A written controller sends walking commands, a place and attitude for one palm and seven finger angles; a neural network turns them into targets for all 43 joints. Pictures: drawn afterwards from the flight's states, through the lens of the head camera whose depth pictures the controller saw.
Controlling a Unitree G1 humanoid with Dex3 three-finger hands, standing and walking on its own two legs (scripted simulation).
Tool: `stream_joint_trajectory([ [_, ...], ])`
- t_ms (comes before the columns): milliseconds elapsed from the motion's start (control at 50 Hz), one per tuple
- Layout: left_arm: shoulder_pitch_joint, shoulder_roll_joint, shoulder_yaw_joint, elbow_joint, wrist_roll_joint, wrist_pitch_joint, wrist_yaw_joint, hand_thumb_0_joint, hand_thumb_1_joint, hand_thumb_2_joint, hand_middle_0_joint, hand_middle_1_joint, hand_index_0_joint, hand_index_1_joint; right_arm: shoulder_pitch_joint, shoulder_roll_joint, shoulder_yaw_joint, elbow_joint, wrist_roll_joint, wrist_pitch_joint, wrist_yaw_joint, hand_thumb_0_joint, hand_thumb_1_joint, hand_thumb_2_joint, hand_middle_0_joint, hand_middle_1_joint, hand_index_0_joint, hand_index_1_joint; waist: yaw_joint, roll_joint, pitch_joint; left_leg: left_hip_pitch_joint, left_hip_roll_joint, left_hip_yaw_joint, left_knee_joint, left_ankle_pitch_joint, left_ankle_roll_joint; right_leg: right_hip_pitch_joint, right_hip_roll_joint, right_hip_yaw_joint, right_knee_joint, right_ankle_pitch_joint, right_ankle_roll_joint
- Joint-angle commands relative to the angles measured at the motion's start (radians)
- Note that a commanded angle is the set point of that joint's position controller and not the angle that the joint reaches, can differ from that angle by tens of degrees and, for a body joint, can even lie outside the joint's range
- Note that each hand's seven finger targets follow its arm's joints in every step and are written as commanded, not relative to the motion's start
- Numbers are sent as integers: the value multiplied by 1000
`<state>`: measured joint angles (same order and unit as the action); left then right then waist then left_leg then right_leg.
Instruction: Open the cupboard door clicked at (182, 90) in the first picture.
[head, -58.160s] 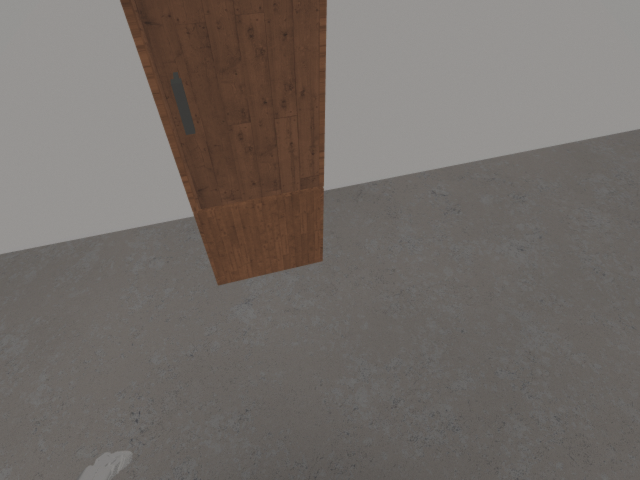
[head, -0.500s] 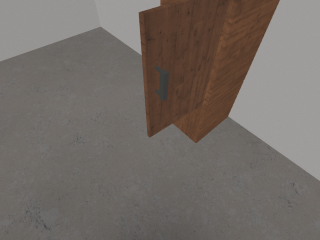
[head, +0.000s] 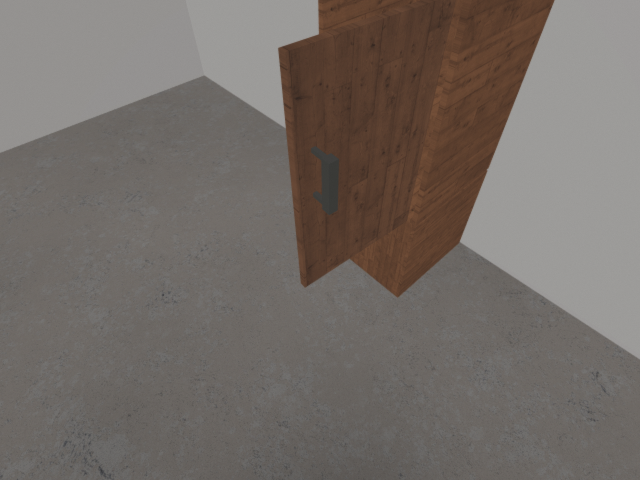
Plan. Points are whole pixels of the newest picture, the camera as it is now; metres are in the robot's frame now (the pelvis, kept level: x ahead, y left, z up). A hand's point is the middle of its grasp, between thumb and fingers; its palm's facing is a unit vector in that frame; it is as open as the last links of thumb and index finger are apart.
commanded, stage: let the arm hang, fingers relaxed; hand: left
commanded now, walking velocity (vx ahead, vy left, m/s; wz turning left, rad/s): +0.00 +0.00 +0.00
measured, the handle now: (323, 180) +0.62 +0.03 +0.00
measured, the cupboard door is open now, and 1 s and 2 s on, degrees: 86 86 86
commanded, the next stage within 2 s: look to check the result in 0.10 s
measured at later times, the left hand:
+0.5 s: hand out of the picture +0.11 +0.24 -0.15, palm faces -0.01 -0.94 -0.34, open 7.4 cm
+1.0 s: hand out of the picture +0.13 +0.24 -0.15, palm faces -0.01 -0.94 -0.33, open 7.4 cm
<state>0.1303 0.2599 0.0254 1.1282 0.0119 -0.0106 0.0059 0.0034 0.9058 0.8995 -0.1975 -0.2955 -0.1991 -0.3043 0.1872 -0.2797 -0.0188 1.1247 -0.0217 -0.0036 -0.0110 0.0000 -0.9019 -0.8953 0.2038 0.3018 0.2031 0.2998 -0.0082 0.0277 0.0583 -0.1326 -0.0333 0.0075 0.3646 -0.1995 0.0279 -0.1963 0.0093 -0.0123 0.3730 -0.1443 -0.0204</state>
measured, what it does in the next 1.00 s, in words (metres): stands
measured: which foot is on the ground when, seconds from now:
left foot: down 0.00-1.00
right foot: down 0.00-1.00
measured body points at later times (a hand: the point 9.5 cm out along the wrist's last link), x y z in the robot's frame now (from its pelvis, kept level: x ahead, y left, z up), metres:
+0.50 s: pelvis +0.02 +0.00 +0.00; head +0.05 -0.02 +0.45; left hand +0.11 +0.29 -0.13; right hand +0.09 -0.29 -0.15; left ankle +0.00 +0.10 -0.75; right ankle +0.04 -0.11 -0.75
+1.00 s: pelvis +0.04 +0.00 +0.00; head +0.06 -0.01 +0.45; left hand +0.13 +0.29 -0.13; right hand +0.11 -0.30 -0.14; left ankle +0.00 +0.10 -0.75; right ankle +0.04 -0.11 -0.75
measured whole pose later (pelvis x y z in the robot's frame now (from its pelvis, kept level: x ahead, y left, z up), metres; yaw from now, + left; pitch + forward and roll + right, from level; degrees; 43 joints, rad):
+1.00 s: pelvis +0.04 +0.00 +0.00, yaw +0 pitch -1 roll +0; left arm 0.08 0.31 0.01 1.13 0.01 -0.02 0.01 0.00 0.90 0.90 -0.20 -0.30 -0.20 -0.30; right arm 0.11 -0.33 -0.01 1.12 -0.02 -0.01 -0.01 0.00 -0.90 -0.90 0.20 0.30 0.20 0.30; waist -0.01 0.01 0.07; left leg -0.05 -0.02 -0.01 0.28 -0.21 0.02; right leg -0.12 0.02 -0.02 0.31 -0.17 -0.03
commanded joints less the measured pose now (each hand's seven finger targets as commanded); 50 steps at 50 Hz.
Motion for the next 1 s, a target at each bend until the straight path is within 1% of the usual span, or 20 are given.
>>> stream_joint_trajectory([
  [0, -26, 192, 31, -47, 0, -20, 12, 0, 900, 900, -200, -300, -200, -300, -18, -164, -22, -43, -1, -19, -10, 0, -900, -900, 200, 300, 200, 300, 4, -23, -46, -39, 138, -123, -98, 45, 13, 46, -115, 120, -72, -21, -35],
  [20, -28, 199, 32, -48, 1, -22, 13, 0, 900, 900, -200, -300, -200, -300, -21, -171, -23, -45, 1, -19, -10, 0, -900, -900, 200, 300, 200, 300, 5, -14, -56, -30, 138, -117, -92, 61, 13, 52, -117, 121, -72, -4, -36],
  [40, -37, 200, 31, -47, 0, -22, 13, 0, 900, 900, -200, -300, -200, -300, -26, -167, -23, -43, 0, -19, -9, 0, -900, -900, 200, 300, 200, 300, 3, -16, -43, -31, 138, -118, -95, 68, 11, 48, -118, 119, -72, 7, -36],
  [200, -59, 218, 28, -47, -2, -25, 13, 0, 900, 900, -200, -300, -200, -300, -48, -193, -21, -41, 1, -20, -10, 0, -900, -900, 200, 300, 200, 300, 0, -25, -89, 11, 144, -114, -96, 130, 5, 88, -124, 118, -68, 90, -35],
  [220, -58, 221, 30, -49, -2, -26, 14, 0, 900, 900, -200, -300, -200, -300, -56, -196, -22, -43, 3, -19, -10, 0, -900, -900, 200, 300, 200, 300, 3, -18, -82, 13, 142, -110, -93, 132, 6, 84, -125, 117, -71, 95, -34],
  [260, -67, 225, 28, -46, -2, -26, 14, 0, 900, 900, -200, -300, -200, -300, -60, -198, -21, -41, 2, -19, -9, 0, -900, -900, 200, 300, 200, 300, 0, -18, -84, 16, 143, -110, -98, 137, 3, 90, -128, 117, -74, 103, -33],
  [280, -67, 227, 28, -46, -1, -27, 14, 0, 900, 900, -200, -300, -200, -300, -64, -200, -21, -42, 2, -19, -9, 0, -900, -900, 200, 300, 200, 300, 0, -33, -87, 23, 143, -112, -98, 145, 4, 91, -128, 116, -73, 115, -33],
  [380, -75, 235, 26, -50, -3, -29, 14, 0, 900, 900, -200, -300, -200, -300, -73, -210, -22, -45, 3, -17, -8, 0, -900, -900, 200, 300, 200, 300, -3, -36, -99, 40, 144, -108, -95, 163, 2, 104, -131, 114, -77, 149, -31],
  [400, -81, 237, 26, -52, -2, -29, 14, 0, 900, 900, -200, -300, -200, -300, -78, -211, -22, -44, 3, -16, -7, 0, -900, -900, 200, 300, 200, 300, -3, -36, -86, 35, 143, -109, -99, 157, 1, 100, -130, 115, -81, 140, -31],
  [480, -85, 242, 26, -54, -3, -30, 14, 0, 900, 900, -200, -300, -200, -300, -85, -218, -21, -45, 3, -16, -7, 0, -900, -900, 200, 300, 200, 300, -3, -39, -93, 45, 144, -110, -99, 175, 0, 108, -132, 112, -81, 160, -30],
  [500, -84, 242, 26, -56, -2, -30, 14, 0, 900, 900, -200, -300, -200, -300, -88, -220, -21, -46, 2, -17, -7, 0, -900, -900, 200, 300, 200, 300, -3, -24, -98, 50, 144, -108, -98, 181, -1, 111, -133, 116, -82, 168, -30],
  [580, -86, 248, 26, -57, -2, -32, 15, 0, 900, 900, -200, -300, -200, -300, -89, -223, -21, -50, 3, -18, -8, 0, -900, -900, 200, 300, 200, 300, -4, -29, -120, 67, 147, -105, -94, 225, -2, 129, -135, 109, -71, 225, -31],
  [600, -87, 249, 25, -57, -3, -32, 15, 0, 900, 900, -200, -300, -200, -300, -91, -225, -20, -50, 3, -18, -8, 0, -900, -900, 200, 300, 200, 300, -3, -26, -111, 66, 147, -104, -96, 226, -3, 126, -135, 107, -73, 225, -30],
  [640, -87, 249, 27, -58, -2, -33, 16, 0, 900, 900, -200, -300, -200, -300, -90, -224, -21, -51, 3, -18, -9, 0, -900, -900, 200, 300, 200, 300, -4, -43, -113, 69, 148, -105, -95, 232, -2, 130, -136, 106, -74, 238, -30],
  [660, -86, 251, 26, -59, -3, -32, 15, 0, 900, 900, -200, -300, -200, -300, -91, -227, -20, -51, 4, -18, -8, 0, -900, -900, 200, 300, 200, 300, -3, -32, -111, 68, 147, -104, -97, 228, -3, 131, -136, 107, -76, 230, -29],
  [720, -83, 254, 27, -60, -2, -33, 16, 0, 900, 900, -200, -300, -200, -300, -94, -230, -21, -54, 5, -17, -9, 0, -900, -900, 200, 300, 200, 300, -2, -41, -110, 76, 147, -104, -95, 232, -2, 127, -135, 110, -81, 237, -30],
  [760, -85, 254, 25, -59, -3, -33, 16, 0, 900, 900, -200, -300, -200, -300, -93, -228, -20, -52, 4, -17, -8, 0, -900, -900, 200, 300, 200, 300, -3, -28, -111, 76, 147, -105, -97, 235, -4, 137, -137, 108, -80, 242, -30],
  [860, -87, 253, 23, -60, -3, -31, 14, 0, 900, 900, -200, -300, -200, -300, -92, -230, -19, -50, 4, -17, -8, 0, -900, -900, 200, 300, 200, 300, -3, -33, -100, 70, 148, -104, -107, 212, -5, 131, -134, 109, -88, 209, -30],
  [920, -83, 254, 25, -62, -2, -32, 14, 0, 900, 900, -200, -300, -200, -300, -95, -234, -20, -54, 5, -19, -9, 0, -900, -900, 200, 300, 200, 300, 0, -31, -99, 75, 148, -105, -105, 221, -3, 130, -132, 111, -89, 210, -30],
  [980, -84, 254, 23, -57, -3, -30, 13, 0, 900, 900, -200, -300, -200, -300, -94, -231, -18, -49, 4, -19, -8, 0, -900, -900, 200, 300, 200, 300, 0, -19, -97, 71, 149, -106, -113, 209, -5, 133, -134, 111, -92, 193, -30],
])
